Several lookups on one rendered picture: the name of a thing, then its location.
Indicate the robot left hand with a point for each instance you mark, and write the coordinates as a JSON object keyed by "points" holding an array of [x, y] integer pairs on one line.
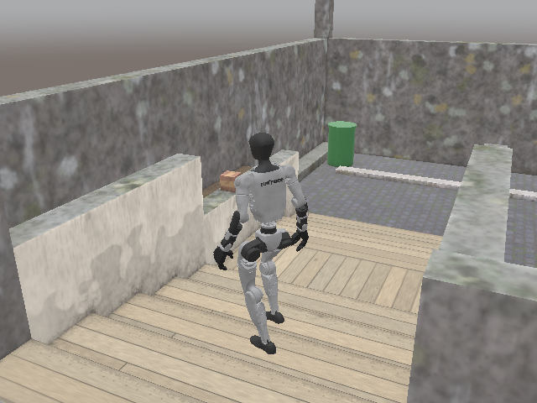
{"points": [[220, 257]]}

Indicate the robot right upper arm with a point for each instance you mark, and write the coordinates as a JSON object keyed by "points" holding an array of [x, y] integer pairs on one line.
{"points": [[294, 186]]}

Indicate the robot left upper arm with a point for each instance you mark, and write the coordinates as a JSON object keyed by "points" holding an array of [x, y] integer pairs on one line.
{"points": [[242, 183]]}

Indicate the left robot foot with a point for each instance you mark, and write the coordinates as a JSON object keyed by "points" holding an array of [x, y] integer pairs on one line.
{"points": [[268, 348]]}

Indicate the right robot thigh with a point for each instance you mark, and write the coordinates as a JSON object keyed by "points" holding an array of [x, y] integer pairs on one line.
{"points": [[266, 266]]}

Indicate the robot right forearm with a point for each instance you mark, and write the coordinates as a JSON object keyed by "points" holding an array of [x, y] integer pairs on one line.
{"points": [[301, 217]]}

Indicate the robot left forearm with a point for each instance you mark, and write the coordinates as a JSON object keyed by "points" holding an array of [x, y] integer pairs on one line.
{"points": [[232, 233]]}

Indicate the robot right hand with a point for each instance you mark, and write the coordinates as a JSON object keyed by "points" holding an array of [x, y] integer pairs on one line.
{"points": [[296, 237]]}

